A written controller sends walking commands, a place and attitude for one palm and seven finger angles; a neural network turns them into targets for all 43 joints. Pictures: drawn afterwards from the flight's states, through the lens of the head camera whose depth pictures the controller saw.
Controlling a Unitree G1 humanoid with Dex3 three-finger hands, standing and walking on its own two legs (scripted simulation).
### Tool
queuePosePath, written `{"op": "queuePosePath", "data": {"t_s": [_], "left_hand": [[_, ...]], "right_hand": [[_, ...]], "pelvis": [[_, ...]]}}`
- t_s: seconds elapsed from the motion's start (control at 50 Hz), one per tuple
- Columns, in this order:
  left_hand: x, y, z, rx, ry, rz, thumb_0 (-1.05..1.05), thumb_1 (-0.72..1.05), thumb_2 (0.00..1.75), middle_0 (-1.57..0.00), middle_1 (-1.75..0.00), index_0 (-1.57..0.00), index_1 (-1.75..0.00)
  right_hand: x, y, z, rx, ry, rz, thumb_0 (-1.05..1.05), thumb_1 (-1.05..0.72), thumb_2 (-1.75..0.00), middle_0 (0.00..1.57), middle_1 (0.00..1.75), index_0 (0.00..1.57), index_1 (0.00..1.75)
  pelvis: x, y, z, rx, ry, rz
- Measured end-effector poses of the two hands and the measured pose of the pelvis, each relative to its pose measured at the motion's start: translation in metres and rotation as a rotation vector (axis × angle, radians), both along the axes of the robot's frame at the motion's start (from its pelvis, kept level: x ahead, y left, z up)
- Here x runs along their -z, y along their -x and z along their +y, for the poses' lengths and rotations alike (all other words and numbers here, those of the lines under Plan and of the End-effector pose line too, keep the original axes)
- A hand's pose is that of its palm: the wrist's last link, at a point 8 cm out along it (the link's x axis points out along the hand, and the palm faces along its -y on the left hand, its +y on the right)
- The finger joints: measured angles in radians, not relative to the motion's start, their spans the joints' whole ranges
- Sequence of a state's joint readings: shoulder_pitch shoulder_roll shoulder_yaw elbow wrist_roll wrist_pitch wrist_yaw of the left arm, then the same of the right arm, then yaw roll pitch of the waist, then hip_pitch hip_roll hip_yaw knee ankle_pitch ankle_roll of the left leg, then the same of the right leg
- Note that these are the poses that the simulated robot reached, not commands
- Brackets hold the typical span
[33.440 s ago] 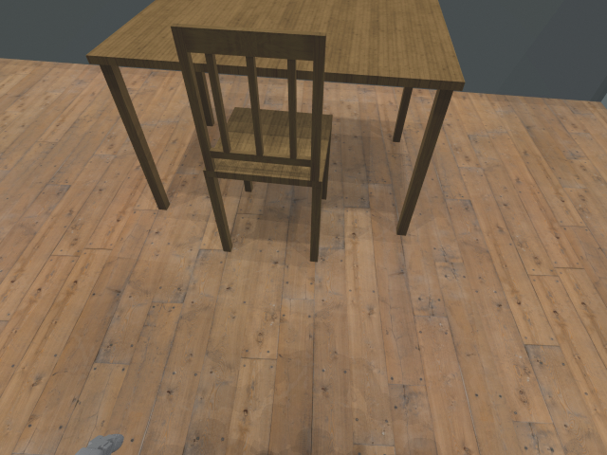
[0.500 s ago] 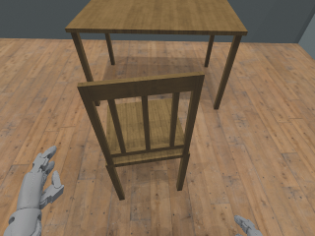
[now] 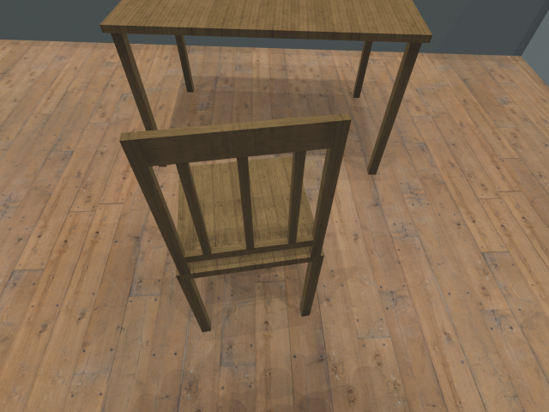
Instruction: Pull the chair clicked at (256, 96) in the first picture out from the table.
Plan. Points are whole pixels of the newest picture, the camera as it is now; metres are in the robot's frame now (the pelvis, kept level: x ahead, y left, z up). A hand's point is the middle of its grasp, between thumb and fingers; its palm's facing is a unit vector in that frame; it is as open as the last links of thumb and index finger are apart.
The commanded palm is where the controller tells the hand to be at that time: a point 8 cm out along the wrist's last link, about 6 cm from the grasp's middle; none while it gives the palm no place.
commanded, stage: let the arm hang, fingers relaxed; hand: left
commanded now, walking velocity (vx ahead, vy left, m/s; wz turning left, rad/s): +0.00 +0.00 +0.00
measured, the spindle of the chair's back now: (246, 207) +0.52 +0.09 -0.09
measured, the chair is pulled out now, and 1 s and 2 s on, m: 0.62 0.62 0.62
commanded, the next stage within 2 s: look to check the result in 0.50 s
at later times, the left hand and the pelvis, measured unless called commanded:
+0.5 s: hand out of the picture -0.02 +0.14 -0.18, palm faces +0.01 -0.99 -0.16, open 7.3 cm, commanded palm none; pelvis -0.01 -0.01 +0.00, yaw +0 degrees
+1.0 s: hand out of the picture +0.00 +0.15 -0.18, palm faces +0.01 -0.98 -0.17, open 7.3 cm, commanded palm none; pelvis +0.00 -0.02 +0.00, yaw +0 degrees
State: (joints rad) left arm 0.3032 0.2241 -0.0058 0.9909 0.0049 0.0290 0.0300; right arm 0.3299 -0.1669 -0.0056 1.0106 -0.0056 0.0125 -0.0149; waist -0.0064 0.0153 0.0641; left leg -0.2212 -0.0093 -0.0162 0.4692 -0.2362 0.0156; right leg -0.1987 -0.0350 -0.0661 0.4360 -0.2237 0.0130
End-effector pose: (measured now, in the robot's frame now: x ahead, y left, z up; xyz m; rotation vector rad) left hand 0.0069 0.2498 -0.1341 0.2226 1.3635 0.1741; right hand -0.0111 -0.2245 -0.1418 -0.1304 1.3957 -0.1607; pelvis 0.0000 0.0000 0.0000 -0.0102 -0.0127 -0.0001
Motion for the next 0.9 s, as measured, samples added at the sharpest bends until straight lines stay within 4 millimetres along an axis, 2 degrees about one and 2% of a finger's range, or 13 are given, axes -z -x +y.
{"op": "queuePosePath", "data": {"t_s": [0.14, 0.3, 0.36, 0.66, 0.9], "left_hand": [[0.003, 0.017, -0.016, -0.019, 0.022, 0.031, 0.00, 0.92, 0.90, -0.20, -0.30, -0.19, -0.30], [0.011, 0.020, -0.047, -0.022, 0.091, 0.026, 0.00, 0.91, 0.90, -0.20, -0.30, -0.20, -0.30], [0.013, 0.023, -0.052, -0.023, 0.097, 0.036, 0.01, 0.92, 0.90, -0.20, -0.30, -0.20, -0.30], [0.014, 0.026, -0.053, -0.031, 0.092, 0.056, 0.00, 0.91, 0.90, -0.20, -0.30, -0.20, -0.30], [0.014, 0.014, -0.053, -0.027, 0.088, 0.031, 0.00, 0.92, 0.90, -0.20, -0.30, -0.20, -0.30]], "right_hand": [[0.004, 0.009, 0.007, 0.005, -0.031, 0.019, 0.00, -0.90, -0.90, 0.20, 0.30, 0.20, 0.29], [0.005, 0.010, 0.008, 0.011, -0.033, 0.009, 0.01, -0.91, -0.90, 0.20, 0.30, 0.20, 0.29], [0.004, 0.012, 0.006, 0.017, -0.030, 0.011, 0.01, -0.91, -0.90, 0.20, 0.30, 0.20, 0.29], [0.003, 0.024, 0.006, 0.034, -0.031, 0.053, 0.00, -0.90, -0.90, 0.20, 0.30, 0.20, 0.29], [0.003, 0.016, 0.008, 0.035, -0.031, 0.037, 0.00, -0.91, -0.90, 0.20, 0.30, 0.20, 0.29]], "pelvis": [[0.000, 0.001, -0.004, 0.003, -0.004, -0.008], [0.000, 0.005, -0.009, 0.005, -0.005, -0.010], [0.000, 0.006, -0.010, 0.006, -0.005, -0.009], [0.001, 0.006, -0.015, 0.005, -0.003, 0.003], [0.000, 0.002, -0.016, 0.007, -0.004, -0.001]]}}
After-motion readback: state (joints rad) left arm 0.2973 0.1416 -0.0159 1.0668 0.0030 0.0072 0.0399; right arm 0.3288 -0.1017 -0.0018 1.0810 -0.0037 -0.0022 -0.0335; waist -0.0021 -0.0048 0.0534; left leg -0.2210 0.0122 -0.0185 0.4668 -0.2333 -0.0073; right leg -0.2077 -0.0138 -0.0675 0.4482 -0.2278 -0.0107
